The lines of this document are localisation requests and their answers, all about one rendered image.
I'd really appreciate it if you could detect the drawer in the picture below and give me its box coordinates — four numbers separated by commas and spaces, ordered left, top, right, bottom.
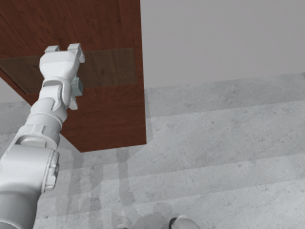
0, 48, 137, 94

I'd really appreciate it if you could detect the right robot shin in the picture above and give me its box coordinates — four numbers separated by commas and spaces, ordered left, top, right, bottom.
176, 215, 187, 221

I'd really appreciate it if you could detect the handle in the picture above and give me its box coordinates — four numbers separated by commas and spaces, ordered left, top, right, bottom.
71, 73, 83, 96

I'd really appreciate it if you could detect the robot left forearm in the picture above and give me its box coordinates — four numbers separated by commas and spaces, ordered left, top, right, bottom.
0, 76, 72, 174

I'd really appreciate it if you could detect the cabinet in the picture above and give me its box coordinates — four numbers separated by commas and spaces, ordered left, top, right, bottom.
0, 0, 147, 153

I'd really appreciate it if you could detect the right robot thigh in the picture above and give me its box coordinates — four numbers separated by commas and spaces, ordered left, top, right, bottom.
172, 219, 200, 229

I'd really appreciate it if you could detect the robot left hand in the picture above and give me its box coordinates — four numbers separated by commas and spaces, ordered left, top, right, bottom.
39, 43, 85, 110

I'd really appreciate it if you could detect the robot left upper arm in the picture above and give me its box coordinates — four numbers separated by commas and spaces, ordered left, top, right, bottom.
0, 144, 60, 229

